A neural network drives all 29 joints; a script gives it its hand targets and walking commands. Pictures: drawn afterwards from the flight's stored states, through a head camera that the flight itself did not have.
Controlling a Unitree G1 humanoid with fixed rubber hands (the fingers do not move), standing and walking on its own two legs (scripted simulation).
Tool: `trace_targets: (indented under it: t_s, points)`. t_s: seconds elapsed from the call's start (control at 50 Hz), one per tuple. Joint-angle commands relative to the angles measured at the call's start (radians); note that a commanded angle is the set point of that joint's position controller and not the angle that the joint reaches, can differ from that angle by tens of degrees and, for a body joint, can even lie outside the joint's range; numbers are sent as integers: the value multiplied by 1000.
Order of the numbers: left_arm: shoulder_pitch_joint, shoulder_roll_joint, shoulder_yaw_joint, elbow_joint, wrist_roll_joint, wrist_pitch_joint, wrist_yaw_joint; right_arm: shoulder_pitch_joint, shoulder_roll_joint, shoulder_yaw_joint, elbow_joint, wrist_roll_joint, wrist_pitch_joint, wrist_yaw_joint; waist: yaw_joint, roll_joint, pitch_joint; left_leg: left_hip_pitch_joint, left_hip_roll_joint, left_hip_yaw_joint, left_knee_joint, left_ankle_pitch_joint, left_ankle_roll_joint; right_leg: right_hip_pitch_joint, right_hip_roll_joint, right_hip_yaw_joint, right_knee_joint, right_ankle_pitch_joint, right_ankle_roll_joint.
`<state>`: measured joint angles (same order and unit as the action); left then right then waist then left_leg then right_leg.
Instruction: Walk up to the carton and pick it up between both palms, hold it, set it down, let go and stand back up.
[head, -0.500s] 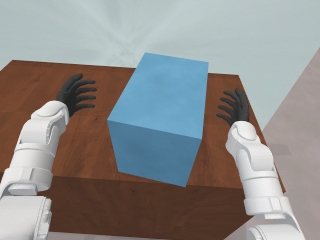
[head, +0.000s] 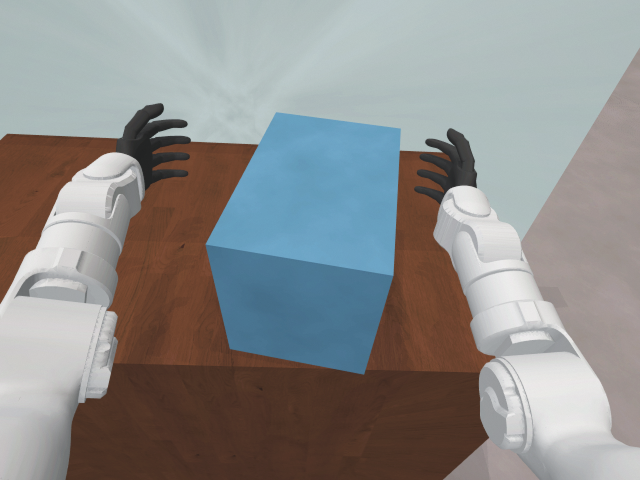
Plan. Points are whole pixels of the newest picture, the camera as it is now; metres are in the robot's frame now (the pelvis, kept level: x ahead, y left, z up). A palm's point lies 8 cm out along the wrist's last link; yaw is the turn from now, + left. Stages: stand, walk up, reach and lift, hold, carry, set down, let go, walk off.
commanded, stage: reach and lift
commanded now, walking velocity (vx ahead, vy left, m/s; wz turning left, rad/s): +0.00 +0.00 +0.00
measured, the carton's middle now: (317, 235) +0.46 -0.06 +0.05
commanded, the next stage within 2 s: none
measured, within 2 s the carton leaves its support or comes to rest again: neither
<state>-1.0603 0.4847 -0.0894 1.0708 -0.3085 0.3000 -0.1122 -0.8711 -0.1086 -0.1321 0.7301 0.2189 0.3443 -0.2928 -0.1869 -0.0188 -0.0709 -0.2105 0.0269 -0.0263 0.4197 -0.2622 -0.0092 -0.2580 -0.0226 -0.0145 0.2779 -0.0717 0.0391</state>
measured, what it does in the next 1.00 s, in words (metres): stands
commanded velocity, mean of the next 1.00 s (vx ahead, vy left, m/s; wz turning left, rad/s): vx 0.00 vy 0.00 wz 0.00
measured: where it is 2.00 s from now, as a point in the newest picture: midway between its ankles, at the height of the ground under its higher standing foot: outside the picture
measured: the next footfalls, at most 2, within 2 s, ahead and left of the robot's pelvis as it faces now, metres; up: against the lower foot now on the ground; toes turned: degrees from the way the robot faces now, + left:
none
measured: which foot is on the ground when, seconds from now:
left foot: down 0.00-1.00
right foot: down 0.00-1.00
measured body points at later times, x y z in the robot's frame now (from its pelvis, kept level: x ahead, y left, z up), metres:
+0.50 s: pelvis +0.00 -0.01 +0.00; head +0.02 +0.02 +0.45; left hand +0.50 +0.12 +0.17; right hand +0.42 -0.21 +0.17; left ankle -0.03 +0.12 -0.75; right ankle +0.04 -0.15 -0.75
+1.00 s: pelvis +0.00 -0.01 -0.01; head +0.04 +0.03 +0.43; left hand +0.50 +0.11 +0.10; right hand +0.41 -0.21 +0.10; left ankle -0.03 +0.12 -0.75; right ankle +0.04 -0.15 -0.75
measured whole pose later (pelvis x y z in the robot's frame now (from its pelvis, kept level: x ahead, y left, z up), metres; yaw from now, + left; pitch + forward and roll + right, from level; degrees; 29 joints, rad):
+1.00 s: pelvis +0.00 -0.01 -0.01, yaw +1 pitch +16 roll -2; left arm -1.16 0.33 -0.16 1.54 -0.29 -0.11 -0.04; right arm -0.96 0.00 -0.20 1.14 0.13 -0.01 -0.29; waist -0.24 -0.01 -0.22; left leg -0.56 0.03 -0.05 0.57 -0.29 -0.02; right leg -0.60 -0.02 -0.04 0.43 -0.11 0.03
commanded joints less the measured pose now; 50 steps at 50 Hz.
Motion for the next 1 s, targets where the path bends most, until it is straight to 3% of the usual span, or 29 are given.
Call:
trace_targets:
  t_s: [0.0,0.06,0.08,0.16,0.2,0.22,0.26,0.28,0.3,0.34,0.38,0.42,0.46,0.48,0.5,0.52,0.54,0.56,0.58,0.6,0.64,0.7,0.72,0.74,0.78,0.82,0.88,0.9,0.98]
  points:
    - [-574,138,-10,-37,-11,-92,8,-486,-148,-16,-35,-5,-59,10,-35,152,-447,14,-42,61,-54,253,-52,295,65,-64,60,267,-67]
    - [-625,128,-55,70,-51,-128,13,-559,-147,6,-7,11,-92,6,-37,107,-440,-35,-40,53,-54,225,-46,299,61,-59,69,267,-69]
    - [-564,133,-52,66,-50,-142,15,-514,-135,-1,-1,15,-110,2,-44,122,-487,-12,-46,56,-42,249,-42,306,62,-59,71,300,-64]
    - [-676,132,-86,109,-52,-179,23,-600,-145,16,64,34,-131,-5,-44,139,-512,-29,-44,45,-28,276,-47,278,51,-58,81,341,-62]
    - [-659,134,-64,171,-45,-176,24,-632,-129,32,77,51,-139,-13,-31,87,-500,-73,-50,47,-35,254,-34,324,50,-52,87,375,-60]
    - [-681,135,-94,174,-69,-189,25,-629,-118,23,92,42,-137,-12,-55,98,-496,-111,-56,54,-50,194,-28,321,45,-48,86,345,-59]
    - [-692,108,-114,184,-68,-208,36,-635,-118,0,110,34,-143,-15,-58,121,-548,-98,-47,42,-53,182,-31,290,42,-58,80,312,-58]
    - [-690,110,-110,234,-78,-213,38,-642,-98,29,128,38,-146,-19,-44,104,-535,-134,-53,46,-45,162,-22,293,40,-44,85,295,-60]
    - [-712,122,-119,213,-78,-230,40,-649,-83,5,110,28,-154,-29,-67,84,-582,-130,-55,47,-43,160,-18,291,41,-51,92,326,-54]
    - [-699,96,-125,241,-57,-217,49,-628,-113,9,167,25,-163,-36,-68,166,-570,-79,-51,36,-20,245,-44,258,46,-59,96,354,-58]
    - [-676,75,-135,286,-63,-215,52,-631,-104,16,201,37,-167,-35,-69,138,-528,-63,-49,34,-26,243,-40,235,52,-63,93,326,-57]
    - [-667,72,-105,221,-45,-247,56,-610,-100,9,179,20,-197,-38,-56,152,-608,-52,-46,37,-9,281,-40,243,53,-61,106,376,-62]
    - [-650,64,-107,261,-36,-274,51,-587,-63,15,188,23,-210,-35,-68,125,-570,-106,-54,40,-10,257,-42,252,45,-60,109,394,-56]
    - [-668,73,-88,226,-25,-280,57,-582,-72,1,187,3,-221,-37,-49,172,-589,-91,-50,39,-4,285,-48,251,44,-56,114,387,-58]
    - [-650,66,-96,266,-23,-274,59,-585,-56,18,189,8,-228,-39,-49,160,-579,-118,-57,46,5,258,-43,250,43,-51,116,390,-60]
    - [-656,64,-84,199,-17,-289,61,-584,-56,8,154,3,-244,-44,-49,153,-623,-120,-61,46,5,257,-41,276,41,-50,126,420,-51]
    - [-644,66,-64,242,-4,-294,64,-588,-62,-5,189,-7,-244,-42,-51,131,-599,-137,-55,49,1,235,-42,262,44,-51,127,381,-49]
    - [-615,59,-77,232,-2,-297,67,-548,-55,-4,176,0,-253,-41,-50,167,-609,-119,-53,41,1,257,-42,254,42,-54,125,384,-55]
    - [-605,38,-76,243,-1,-302,67,-547,-67,-14,189,-18,-262,-38,-58,135,-624,-121,-47,45,9,271,-47,241,51,-62,131,381,-50]
    - [-621,54,-52,203,5,-318,69,-536,-38,9,165,-19,-271,-38,-36,150,-653,-119,-56,55,22,268,-48,248,39,-50,138,393,-45]
    - [-631,49,-65,277,-9,-333,70,-557,-39,-17,189,-35,-274,-36,-47,131,-586,-193,-59,52,18,204,-42,227,40,-59,146,331,-45]
    - [-613,30,-67,255,-12,-375,76,-526,-23,-36,185,-61,-311,-26,-56,161,-658,-175,-48,43,43,217,-48,161,38,-60,157,303,-46]
    - [-596,22,-61,267,-9,-380,74,-525,-14,-35,179,-65,-321,-25,-39,151,-682,-160,-45,47,52,251,-53,162,40,-59,158,326,-49]
    - [-585,4,-82,287,-20,-393,68,-496,-16,-38,202,-70,-323,-21,-60,133,-670,-184,-46,47,64,234,-54,163,37,-58,169,338,-49]
    - [-555,-13,-80,296,-11,-416,66,-473,-7,-42,212,-76,-347,-16,-43,161,-652,-182,-46,39,65,241,-56,137,38,-64,176,307,-41]
    - [-613,-38,-83,271,-8,-434,69,-520,0,-53,195,-86,-372,-9,-54,184,-706,-183,-47,43,90,266,-63,122,35,-67,184,328,-44]
    - [-623,-34,-80,305,-6,-454,70,-516,16,-58,216,-111,-378,0,-53,168,-726,-223,-52,40,98,211,-57,98,32,-60,201,275,-40]
    - [-638,-43,-89,267,-6,-464,71,-492,8,-65,247,-106,-379,8,-69,186,-742,-214,-46,42,99,232,-66,113,40,-67,212,305,-42]
    - [-620,-45,-59,313,20,-455,69,-541,-23,-44,236,-86,-416,11,-43,190,-718,-166,-44,40,119,350,-87,74,48,-78,218,358,-36]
